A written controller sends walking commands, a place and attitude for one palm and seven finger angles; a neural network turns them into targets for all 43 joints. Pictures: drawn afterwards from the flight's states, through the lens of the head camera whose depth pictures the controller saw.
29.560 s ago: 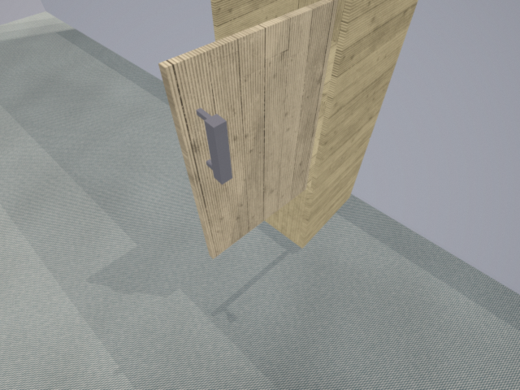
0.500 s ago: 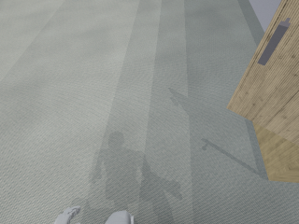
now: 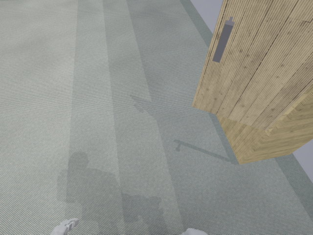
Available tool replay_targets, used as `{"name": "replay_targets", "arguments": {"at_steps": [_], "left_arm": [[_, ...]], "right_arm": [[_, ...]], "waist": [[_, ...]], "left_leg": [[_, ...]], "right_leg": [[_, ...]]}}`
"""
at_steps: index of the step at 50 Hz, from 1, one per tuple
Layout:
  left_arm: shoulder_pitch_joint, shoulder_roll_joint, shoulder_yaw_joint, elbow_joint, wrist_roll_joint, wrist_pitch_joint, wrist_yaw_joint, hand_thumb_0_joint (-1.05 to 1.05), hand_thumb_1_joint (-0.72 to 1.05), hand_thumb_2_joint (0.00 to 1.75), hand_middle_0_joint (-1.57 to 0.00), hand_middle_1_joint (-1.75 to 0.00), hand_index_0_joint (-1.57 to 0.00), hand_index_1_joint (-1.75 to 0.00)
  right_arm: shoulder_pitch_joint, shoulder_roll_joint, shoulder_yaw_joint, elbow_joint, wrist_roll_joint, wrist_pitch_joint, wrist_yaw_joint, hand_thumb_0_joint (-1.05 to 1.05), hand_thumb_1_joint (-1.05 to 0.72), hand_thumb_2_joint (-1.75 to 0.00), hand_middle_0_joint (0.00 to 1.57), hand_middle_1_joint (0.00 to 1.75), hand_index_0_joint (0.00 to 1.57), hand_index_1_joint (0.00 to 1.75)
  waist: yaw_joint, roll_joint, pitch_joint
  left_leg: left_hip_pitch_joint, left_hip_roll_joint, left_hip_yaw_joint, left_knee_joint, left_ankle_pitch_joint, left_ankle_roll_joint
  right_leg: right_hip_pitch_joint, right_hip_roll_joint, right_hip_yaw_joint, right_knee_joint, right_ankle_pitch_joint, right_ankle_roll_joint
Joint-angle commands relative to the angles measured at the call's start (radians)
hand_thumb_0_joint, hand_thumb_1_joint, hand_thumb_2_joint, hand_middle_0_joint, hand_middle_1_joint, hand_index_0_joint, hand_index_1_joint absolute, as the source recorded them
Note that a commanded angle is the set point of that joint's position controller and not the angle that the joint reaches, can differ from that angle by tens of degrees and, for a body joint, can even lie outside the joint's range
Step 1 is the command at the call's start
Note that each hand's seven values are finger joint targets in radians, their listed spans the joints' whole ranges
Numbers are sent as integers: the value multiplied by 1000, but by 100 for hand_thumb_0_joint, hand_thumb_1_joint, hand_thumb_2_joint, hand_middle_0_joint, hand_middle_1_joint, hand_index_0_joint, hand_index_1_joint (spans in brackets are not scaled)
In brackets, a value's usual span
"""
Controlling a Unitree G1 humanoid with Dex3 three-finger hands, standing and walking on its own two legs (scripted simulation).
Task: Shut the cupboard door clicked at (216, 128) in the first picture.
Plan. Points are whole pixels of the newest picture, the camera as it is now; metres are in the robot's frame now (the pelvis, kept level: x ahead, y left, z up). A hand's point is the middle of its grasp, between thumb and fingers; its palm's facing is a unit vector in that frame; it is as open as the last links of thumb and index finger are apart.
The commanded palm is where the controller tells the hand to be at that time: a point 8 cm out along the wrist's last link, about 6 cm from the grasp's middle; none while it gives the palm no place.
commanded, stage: turn to face it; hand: left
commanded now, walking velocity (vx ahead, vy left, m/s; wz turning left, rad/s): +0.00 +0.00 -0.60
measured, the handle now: (223, 39) +0.73 -0.19 +0.09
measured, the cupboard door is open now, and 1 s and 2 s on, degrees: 56 56 56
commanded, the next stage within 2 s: take the last steps up to it in 0.58 s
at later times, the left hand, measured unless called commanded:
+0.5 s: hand (96, 222) +0.16 +0.19 -0.18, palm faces -0.21 -0.96 -0.20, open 7.4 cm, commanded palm none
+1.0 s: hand (112, 222) +0.17 +0.14 -0.19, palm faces -0.33 -0.93 -0.16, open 7.4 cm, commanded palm none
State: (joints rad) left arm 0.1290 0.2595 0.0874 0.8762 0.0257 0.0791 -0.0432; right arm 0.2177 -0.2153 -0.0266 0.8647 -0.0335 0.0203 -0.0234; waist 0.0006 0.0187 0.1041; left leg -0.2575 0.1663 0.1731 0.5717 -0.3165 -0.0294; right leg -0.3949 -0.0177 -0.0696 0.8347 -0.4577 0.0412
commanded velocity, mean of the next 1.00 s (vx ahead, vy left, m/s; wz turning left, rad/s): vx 0.10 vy -0.05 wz -0.31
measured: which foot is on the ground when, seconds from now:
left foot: down 0.00-0.06, up 0.08-0.38, down 0.40-0.72, up 0.74-0.98, down 1.00-1.00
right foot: up 0.00-0.04, down 0.06-0.40, up 0.42-0.68, down 0.70-1.00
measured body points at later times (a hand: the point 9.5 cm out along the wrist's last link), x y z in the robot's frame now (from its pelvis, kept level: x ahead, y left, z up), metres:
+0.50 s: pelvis +0.03 +0.01 -0.01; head +0.08 +0.02 +0.44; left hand +0.17 +0.24 -0.16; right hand +0.04 -0.25 -0.13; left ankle +0.07 +0.12 -0.74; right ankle -0.03 -0.11 -0.68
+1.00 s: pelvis +0.08 -0.02 -0.01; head +0.11 -0.01 +0.44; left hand +0.18 +0.19 -0.17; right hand +0.02 -0.28 -0.14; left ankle +0.12 +0.07 -0.74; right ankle -0.02 -0.12 -0.74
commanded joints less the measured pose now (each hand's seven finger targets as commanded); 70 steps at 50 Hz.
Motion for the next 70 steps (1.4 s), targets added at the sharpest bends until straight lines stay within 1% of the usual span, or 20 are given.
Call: {"name": "replay_targets", "arguments": {"at_steps": [1, 2, 3, 5, 9, 17, 20, 23, 33, 35, 36, 40, 47, 48, 50, 51, 58, 66, 69, 70], "left_arm": [[35, 66, 8, -70, -5, -44, 0, 0, 90, 90, -20, -30, -20, -30], [91, 117, 16, -55, -1, -54, 8, 0, 90, 90, -20, -30, -20, -30], [149, 224, 38, -37, 6, -66, 23, 0, 90, 90, -20, -30, -20, -30], [175, 246, 44, -22, -4, -66, 49, 0, 90, 90, -20, -30, -20, -30], [22, 166, 20, -61, -1, -62, 58, 0, 90, 90, -20, -30, -20, -30], [-9, 164, 23, -42, -4, -51, 52, 0, 90, 90, -20, -30, -20, -30], [48, 56, -2, -76, -16, -42, 39, 0, 90, 90, -20, -30, -20, -30], [0, 73, 9, -53, -6, -39, 28, 0, 90, 90, -20, -30, -20, -30], [95, 31, -8, 7, -8, -50, 28, 0, 90, 90, -20, -30, -20, -30], [155, 167, 15, 36, 6, -68, 44, 0, 90, 90, -20, -30, -20, -30], [187, 201, 16, 44, -1, -66, 42, 0, 90, 90, -20, -30, -20, -30], [78, 103, 7, 35, 1, -77, 52, 0, 90, 90, -20, -30, -20, -30], [79, 103, 10, 68, 1, -89, 35, 0, 90, 90, -20, -30, -20, -30], [67, 86, 7, 66, -7, -86, 33, 0, 90, 90, -20, -30, -20, -30], [75, -4, -18, 16, -10, -85, 15, 0, 90, 90, -20, -30, -20, -30], [-3, 49, -9, -2, 9, -80, 10, 0, 90, 90, -20, -30, -20, -30], [8, -14, -13, 51, 5, -62, -16, 0, 90, 90, -20, -30, -20, -30], [-75, -14, -24, 44, 0, -79, -11, 0, 90, 90, -20, -30, -20, -30], [198, 63, -2, 133, 2, -107, 5, 0, 90, 90, -20, -30, -20, -30], [343, 157, 22, 181, 7, -122, 23, 0, 90, 90, -20, -30, -20, -30]], "right_arm": [[22, -237, -74, -46, 8, -5, -1, 0, -90, -90, 20, 30, 20, 30], [24, -214, -73, -54, 15, -3, 7, 0, -90, -90, 20, 30, 20, 30], [-12, -135, -53, -94, 22, -2, 10, 0, -90, -90, 20, 30, 20, 30], [-89, -131, -43, -114, 22, 16, -5, 0, -90, -90, 20, 30, 20, 30], [-26, -122, -39, -58, 20, 8, 3, 0, -90, -90, 20, 30, 20, 30], [83, -105, -35, -22, 26, -6, -1, 0, -90, -90, 20, 30, 20, 30], [132, -276, -59, -26, 0, -21, -13, 0, -90, -90, 20, 30, 20, 30], [62, -206, -42, -32, -6, -27, -19, 0, -90, -90, 20, 30, 20, 30], [64, -185, -56, 35, 11, -6, -10, 0, -90, -90, 20, 30, 20, 30], [41, -82, -42, 4, 24, -3, 1, 0, -90, -90, 20, 30, 20, 30], [-13, -85, -35, -15, 18, 8, 3, 0, -90, -90, 20, 30, 20, 30], [-14, -107, -44, 16, 6, -5, 13, 0, -90, -90, 20, 30, 20, 30], [86, -65, -35, 43, 6, -38, 12, 0, -90, -90, 20, 30, 20, 30], [178, -88, -36, 76, 5, -52, 6, 0, -90, -90, 20, 30, 20, 30], [363, -270, -70, 118, -21, -64, -17, 0, -90, -90, 20, 30, 20, 30], [353, -272, -66, 118, -16, -61, -22, 0, -90, -90, 20, 30, 20, 30], [235, -145, -34, 117, -5, -86, -25, 0, -90, -90, 20, 30, 20, 30], [249, -149, -54, 160, -9, -61, -6, 0, -90, -90, 20, 30, 20, 30], [210, -136, -50, 167, 10, -58, 3, 0, -90, -90, 20, 30, 20, 30], [223, -70, -36, 153, 25, -60, 14, 0, -90, -90, 20, 30, 20, 30]], "waist": [[1, 182, -173], [29, 92, -195], [62, -233, -196], [76, -293, -162], [-1, -192, -182], [-50, -165, -174], [-49, 271, -176], [-25, 178, -110], [9, 133, -178], [26, -232, -155], [66, -233, -130], [-2, -218, -58], [-48, -153, -73], [-89, -65, -116], [-141, 333, -145], [-144, 184, -87], [-44, 111, -29], [-56, 165, -19], [77, 52, -161], [129, -166, -268]], "left_leg": [[72, 160, -55, -11, 394, 70], [-36, 121, -35, 111, 297, 24], [-289, -18, 44, 313, -133, -40], [-399, -65, -164, 579, -308, -40], [-298, -63, -149, 484, -144, -55], [-2, -127, -125, -36, 72, -34], [143, 289, -528, -273, 306, 182], [47, 222, -415, -253, 415, 206], [49, 112, -157, -76, 374, 103], [-245, -74, -7, 159, -150, -13], [-278, -113, -75, 341, -324, -14], [-357, -73, -135, 491, -147, -16], [-8, -117, -58, 9, -8, -7], [168, -109, -73, -130, 61, -4], [386, 327, -671, -363, -183, 152], [287, 366, -699, -394, -204, 194], [184, 178, -193, -358, 282, 132], [149, 156, -81, -286, 352, 113], [25, 69, -9, 37, 454, 50], [-185, -34, 45, 303, 155, 18]], "right_leg": [[184, 34, -54, -318, 226, -29], [334, -34, 37, -417, 334, -63], [482, -281, 362, -481, 580, -161], [356, -351, 488, -500, 670, -277], [293, -223, 286, -422, 699, -231], [143, -159, 324, -358, 523, -160], [-117, 62, 92, 76, -153, -28], [-131, 1, 120, 300, -85, -15], [231, 27, 3, -381, 258, -36], [400, -275, 380, -544, 426, -152], [310, -351, 446, -591, 294, -250], [270, -217, 311, -589, 166, -252], [121, -149, 260, -514, 95, -217], [40, -106, 223, -404, 82, -183], [-301, 70, 42, 108, -129, -76], [-340, 8, 128, 252, -89, -81], [-275, -57, 83, 222, 215, -29], [-43, -23, -36, -185, 266, -50], [399, 4, -32, -355, 330, -91], [628, -211, 208, -414, 306, -161]]}}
